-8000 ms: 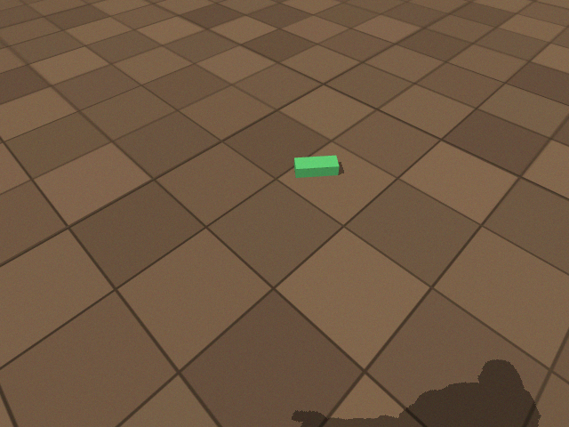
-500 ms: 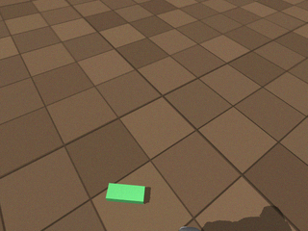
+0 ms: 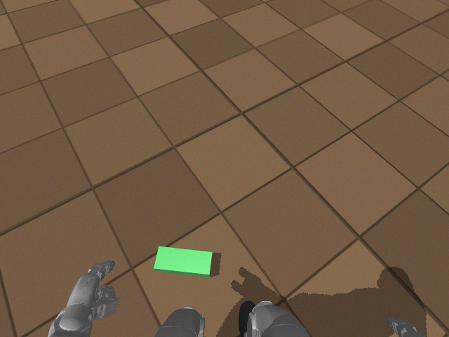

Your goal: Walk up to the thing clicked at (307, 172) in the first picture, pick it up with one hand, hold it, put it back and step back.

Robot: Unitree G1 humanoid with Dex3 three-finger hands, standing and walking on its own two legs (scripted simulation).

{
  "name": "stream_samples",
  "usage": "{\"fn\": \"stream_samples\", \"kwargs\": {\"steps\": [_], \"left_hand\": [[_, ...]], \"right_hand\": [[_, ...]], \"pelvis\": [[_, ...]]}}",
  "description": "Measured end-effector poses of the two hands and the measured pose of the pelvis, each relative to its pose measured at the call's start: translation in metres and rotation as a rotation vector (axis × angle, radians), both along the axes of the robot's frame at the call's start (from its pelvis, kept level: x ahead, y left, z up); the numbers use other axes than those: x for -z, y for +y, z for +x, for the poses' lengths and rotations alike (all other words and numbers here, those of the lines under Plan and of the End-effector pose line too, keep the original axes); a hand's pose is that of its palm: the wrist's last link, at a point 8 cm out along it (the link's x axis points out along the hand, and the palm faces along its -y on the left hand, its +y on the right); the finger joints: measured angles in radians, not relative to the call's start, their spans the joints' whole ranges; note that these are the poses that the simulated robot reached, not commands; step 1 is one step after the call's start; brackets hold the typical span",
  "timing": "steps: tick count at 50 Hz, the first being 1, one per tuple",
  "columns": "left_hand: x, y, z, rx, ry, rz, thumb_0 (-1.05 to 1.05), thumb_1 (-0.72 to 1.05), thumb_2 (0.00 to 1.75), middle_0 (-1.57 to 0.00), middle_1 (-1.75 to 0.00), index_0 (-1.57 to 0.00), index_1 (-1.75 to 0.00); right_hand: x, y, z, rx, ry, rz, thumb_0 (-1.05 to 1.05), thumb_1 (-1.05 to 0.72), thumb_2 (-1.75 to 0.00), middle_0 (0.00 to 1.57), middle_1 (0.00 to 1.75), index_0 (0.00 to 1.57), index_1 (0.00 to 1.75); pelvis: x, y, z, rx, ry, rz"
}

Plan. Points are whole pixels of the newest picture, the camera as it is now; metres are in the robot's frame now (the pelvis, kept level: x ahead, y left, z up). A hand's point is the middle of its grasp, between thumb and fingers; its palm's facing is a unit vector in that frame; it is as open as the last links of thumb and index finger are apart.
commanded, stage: walk up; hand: left
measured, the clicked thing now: (184, 261) +0.40 +0.16 -0.72
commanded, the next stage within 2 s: none
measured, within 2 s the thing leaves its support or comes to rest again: neither
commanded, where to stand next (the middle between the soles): +0.00 -0.01 m, yaw -2 degrees
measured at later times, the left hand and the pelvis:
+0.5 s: hand out of the picture -0.05 +0.25 -0.14, palm faces -0.09 -0.91 -0.41, open 7.4 cm; pelvis -0.08 -0.03 +0.00, yaw -3 degrees
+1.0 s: hand out of the picture +0.02 +0.24 -0.15, palm faces -0.07 -0.94 -0.35, open 7.4 cm; pelvis -0.06 -0.01 +0.01, yaw -2 degrees
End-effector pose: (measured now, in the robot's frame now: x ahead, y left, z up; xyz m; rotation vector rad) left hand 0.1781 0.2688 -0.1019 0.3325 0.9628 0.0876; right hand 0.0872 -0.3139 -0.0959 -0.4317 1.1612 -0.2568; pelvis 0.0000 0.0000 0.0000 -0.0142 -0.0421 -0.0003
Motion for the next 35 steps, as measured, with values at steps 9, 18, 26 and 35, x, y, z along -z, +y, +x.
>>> {"fn": "stream_samples", "kwargs": {"steps": [9,18,26,35], "left_hand": [[0.021,0.034,-0.068,-0.046,0.105,0.003,0.00,0.91,0.90,-0.20,-0.30,-0.20,-0.30],[0.019,0.053,-0.184,-0.092,0.324,0.073,0.00,0.91,0.90,-0.20,-0.30,-0.20,-0.30],[-0.005,0.022,-0.233,-0.103,0.274,0.126,0.01,0.91,0.90,-0.20,-0.30,-0.20,-0.30],[-0.035,0.021,-0.236,-0.134,0.237,0.146,0.00,0.90,0.90,-0.20,-0.30,-0.21,-0.30]], "right_hand": [[-0.017,0.002,-0.073,0.024,0.035,-0.051,0.00,-0.90,-0.90,0.20,0.30,0.21,0.30],[-0.037,-0.020,-0.100,0.017,0.002,-0.063,0.00,-0.89,-0.90,0.21,0.30,0.21,0.30],[-0.008,-0.049,-0.114,0.038,-0.066,0.035,0.00,-0.90,-0.90,0.20,0.30,0.21,0.30],[0.006,-0.031,-0.112,0.027,-0.006,0.148,0.00,-0.90,-0.90,0.20,0.30,0.20,0.30]], "pelvis": [[0.003,0.009,-0.036,-0.002,-0.022,-0.017],[-0.008,-0.008,-0.069,0.059,0.027,-0.018],[-0.003,-0.031,-0.080,0.059,-0.021,-0.028],[-0.017,-0.029,-0.068,0.044,-0.022,0.007]]}}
